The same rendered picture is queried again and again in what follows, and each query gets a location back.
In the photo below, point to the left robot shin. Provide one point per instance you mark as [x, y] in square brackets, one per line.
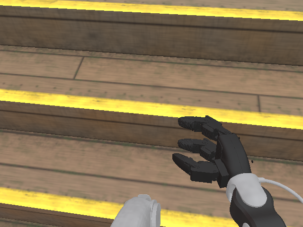
[144, 196]

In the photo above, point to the robot left thigh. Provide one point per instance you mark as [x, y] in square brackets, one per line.
[139, 212]

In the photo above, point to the robot right forearm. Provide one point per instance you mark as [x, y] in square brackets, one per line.
[251, 205]

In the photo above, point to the robot right hand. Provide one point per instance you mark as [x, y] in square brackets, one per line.
[223, 161]

